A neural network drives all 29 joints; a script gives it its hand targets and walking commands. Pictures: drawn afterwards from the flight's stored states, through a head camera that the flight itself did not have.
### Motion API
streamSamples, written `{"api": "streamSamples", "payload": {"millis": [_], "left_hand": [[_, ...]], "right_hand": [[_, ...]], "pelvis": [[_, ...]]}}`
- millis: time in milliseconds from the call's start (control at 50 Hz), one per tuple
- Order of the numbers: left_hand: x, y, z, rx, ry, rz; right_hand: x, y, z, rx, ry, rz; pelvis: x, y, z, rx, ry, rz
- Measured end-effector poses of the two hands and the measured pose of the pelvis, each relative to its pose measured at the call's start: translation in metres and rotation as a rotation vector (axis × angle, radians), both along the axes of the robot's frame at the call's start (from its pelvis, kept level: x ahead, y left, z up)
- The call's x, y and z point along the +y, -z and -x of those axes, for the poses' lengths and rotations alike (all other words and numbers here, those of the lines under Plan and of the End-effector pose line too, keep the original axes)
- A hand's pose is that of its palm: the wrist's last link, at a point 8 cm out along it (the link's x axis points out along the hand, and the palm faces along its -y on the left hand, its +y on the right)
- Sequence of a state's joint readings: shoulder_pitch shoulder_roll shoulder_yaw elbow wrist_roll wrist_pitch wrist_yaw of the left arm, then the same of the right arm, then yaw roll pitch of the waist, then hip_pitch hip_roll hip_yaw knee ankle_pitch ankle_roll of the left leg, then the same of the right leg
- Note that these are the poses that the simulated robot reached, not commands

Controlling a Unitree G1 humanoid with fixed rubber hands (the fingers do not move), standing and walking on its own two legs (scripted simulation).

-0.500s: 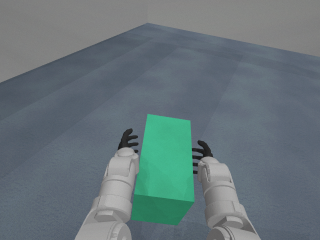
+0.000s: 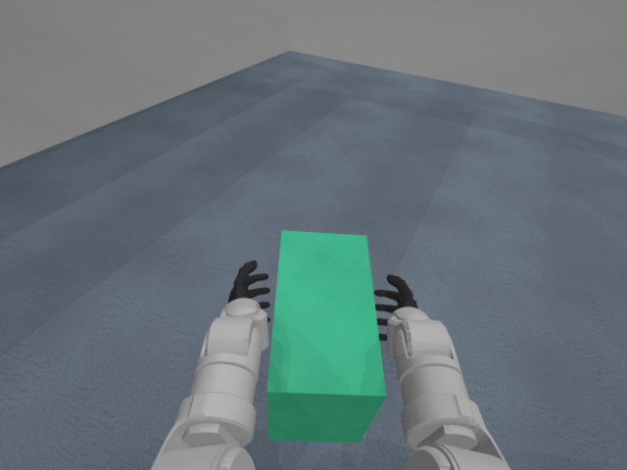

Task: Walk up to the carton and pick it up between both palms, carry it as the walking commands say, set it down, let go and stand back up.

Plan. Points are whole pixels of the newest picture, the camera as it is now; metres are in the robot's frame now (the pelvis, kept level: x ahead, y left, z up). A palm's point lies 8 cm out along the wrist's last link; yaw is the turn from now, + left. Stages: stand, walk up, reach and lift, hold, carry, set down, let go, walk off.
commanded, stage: reach and lift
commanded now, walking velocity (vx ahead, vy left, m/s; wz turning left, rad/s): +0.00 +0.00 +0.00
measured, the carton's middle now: (319, 333) +0.37 +0.00 -0.03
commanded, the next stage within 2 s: hold in 0.44 s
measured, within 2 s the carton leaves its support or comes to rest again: neither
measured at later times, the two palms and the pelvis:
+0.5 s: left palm (240, 322) +0.32 +0.11 +0.06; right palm (408, 328) +0.32 -0.11 +0.06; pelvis -0.01 +0.00 +0.00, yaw +0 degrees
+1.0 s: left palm (241, 325) +0.32 +0.11 +0.06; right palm (409, 330) +0.32 -0.11 +0.06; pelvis +0.00 +0.00 +0.00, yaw +0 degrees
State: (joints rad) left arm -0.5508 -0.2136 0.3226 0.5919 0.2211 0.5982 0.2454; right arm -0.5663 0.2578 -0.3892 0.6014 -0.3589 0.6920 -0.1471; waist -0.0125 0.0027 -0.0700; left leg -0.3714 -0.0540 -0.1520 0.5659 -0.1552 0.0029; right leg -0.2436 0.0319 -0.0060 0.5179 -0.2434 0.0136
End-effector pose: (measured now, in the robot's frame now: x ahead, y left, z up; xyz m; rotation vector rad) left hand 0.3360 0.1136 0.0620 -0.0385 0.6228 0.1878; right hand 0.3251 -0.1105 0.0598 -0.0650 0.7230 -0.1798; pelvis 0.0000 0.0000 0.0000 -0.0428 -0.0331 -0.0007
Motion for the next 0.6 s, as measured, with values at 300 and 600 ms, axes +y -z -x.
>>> {"api": "streamSamples", "payload": {"millis": [300, 600], "left_hand": [[0.001, 0.002, 0.014, 0.007, 0.007, 0.024], [0.0, 0.004, 0.015, 0.022, 0.008, 0.021]], "right_hand": [[-0.002, -0.003, 0.007, -0.015, -0.008, 0.009], [-0.002, 0.0, 0.008, -0.005, -0.008, 0.008]], "pelvis": [[-0.002, 0.001, 0.005, -0.012, 0.0, -0.002], [-0.002, 0.001, 0.005, -0.012, 0.0, -0.003]]}}
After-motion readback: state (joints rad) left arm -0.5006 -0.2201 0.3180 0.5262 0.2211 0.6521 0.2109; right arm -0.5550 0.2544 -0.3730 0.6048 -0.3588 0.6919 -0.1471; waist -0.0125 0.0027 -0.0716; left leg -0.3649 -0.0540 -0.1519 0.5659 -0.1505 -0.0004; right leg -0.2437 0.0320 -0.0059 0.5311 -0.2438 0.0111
